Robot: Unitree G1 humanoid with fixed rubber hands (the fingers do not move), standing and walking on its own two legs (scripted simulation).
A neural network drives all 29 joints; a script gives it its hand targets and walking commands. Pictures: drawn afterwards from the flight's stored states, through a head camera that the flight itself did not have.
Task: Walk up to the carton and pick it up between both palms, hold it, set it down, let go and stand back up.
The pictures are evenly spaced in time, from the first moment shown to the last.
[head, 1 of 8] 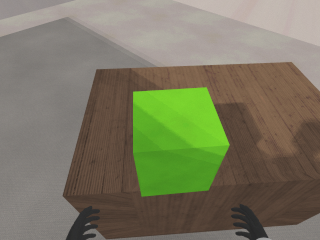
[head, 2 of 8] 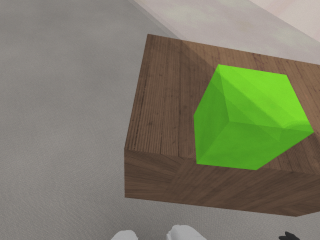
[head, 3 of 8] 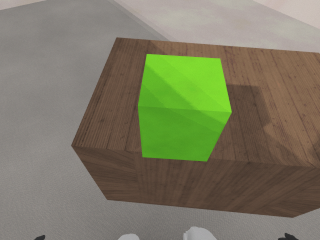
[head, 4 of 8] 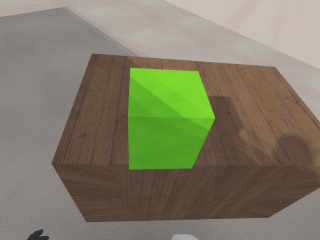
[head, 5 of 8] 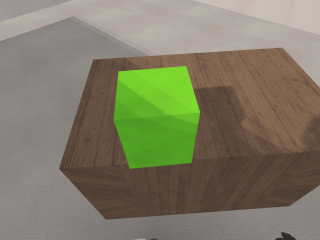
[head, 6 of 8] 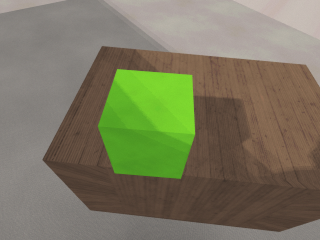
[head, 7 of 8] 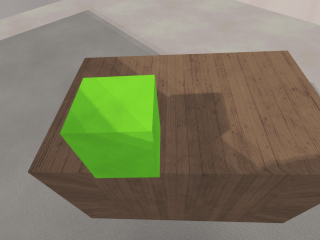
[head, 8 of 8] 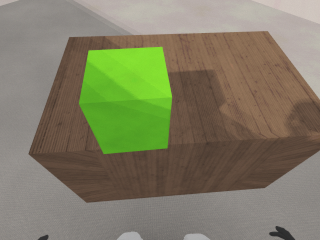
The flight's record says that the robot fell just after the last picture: no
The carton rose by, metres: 0.00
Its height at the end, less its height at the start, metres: +0.00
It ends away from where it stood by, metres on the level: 0.00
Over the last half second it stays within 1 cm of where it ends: yes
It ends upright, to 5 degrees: yes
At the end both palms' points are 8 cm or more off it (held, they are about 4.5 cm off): yes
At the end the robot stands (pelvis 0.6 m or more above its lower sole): yes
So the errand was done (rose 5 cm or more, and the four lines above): no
